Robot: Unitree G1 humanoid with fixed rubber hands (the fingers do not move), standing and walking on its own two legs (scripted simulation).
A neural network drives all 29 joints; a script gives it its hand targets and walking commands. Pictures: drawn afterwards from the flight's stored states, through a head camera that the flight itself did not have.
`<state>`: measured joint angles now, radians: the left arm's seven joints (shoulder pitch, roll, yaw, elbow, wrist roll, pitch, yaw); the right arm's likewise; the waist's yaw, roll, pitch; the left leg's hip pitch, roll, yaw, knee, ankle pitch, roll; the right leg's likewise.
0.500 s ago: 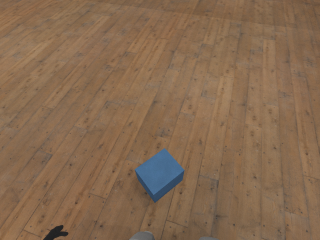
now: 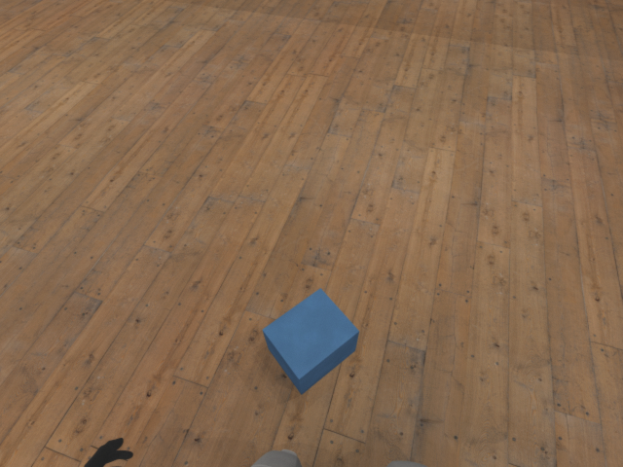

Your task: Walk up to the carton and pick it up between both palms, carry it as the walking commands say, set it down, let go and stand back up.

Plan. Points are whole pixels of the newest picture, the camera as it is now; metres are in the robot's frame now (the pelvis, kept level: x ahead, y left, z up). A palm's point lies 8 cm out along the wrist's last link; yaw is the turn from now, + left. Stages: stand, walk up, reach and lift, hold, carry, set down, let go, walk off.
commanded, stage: walk up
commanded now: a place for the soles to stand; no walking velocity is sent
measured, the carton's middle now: (311, 340) +0.52 +0.05 -0.67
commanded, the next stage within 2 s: none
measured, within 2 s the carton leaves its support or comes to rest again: neither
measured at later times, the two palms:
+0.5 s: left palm out of the picture +0.09 +0.32 -0.10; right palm out of the picture +0.05 -0.32 -0.10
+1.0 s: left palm out of the picture +0.11 +0.25 -0.12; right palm out of the picture +0.06 -0.40 -0.07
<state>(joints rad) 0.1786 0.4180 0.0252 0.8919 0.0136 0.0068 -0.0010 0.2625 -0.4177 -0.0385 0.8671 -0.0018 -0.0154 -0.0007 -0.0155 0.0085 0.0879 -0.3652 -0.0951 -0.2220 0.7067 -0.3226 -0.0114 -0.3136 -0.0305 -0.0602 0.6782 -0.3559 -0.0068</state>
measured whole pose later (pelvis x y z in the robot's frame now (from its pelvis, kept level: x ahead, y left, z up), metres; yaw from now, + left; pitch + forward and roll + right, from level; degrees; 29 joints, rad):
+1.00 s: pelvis +0.02 -0.06 +0.00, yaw +7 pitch -1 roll +0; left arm 0.13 0.42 0.07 0.76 0.05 0.08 -0.08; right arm 0.40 -0.42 -0.04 0.87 0.00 -0.06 -0.11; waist -0.02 -0.08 0.12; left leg -0.33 -0.08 -0.37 0.69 -0.36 -0.01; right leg -0.46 0.04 0.03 0.95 -0.54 -0.03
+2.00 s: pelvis +0.19 -0.31 +0.00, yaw +26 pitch -1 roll +2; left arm 0.21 0.39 0.08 0.68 0.05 0.05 -0.06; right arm 0.39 -0.44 -0.04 0.82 0.00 -0.07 -0.08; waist 0.00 -0.04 0.12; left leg -0.57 -0.01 -0.17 1.09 -0.45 0.02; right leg -0.36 -0.04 -0.10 0.77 -0.41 -0.06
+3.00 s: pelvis +0.19 -0.33 -0.01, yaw +34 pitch -2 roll +1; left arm 0.24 0.39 0.08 0.70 0.03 0.03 -0.05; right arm 0.37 -0.44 -0.03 0.77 0.00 -0.06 -0.06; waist 0.00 -0.03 0.10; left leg -0.48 -0.03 -0.17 0.94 -0.42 -0.01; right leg -0.36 -0.04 -0.10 0.78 -0.40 -0.04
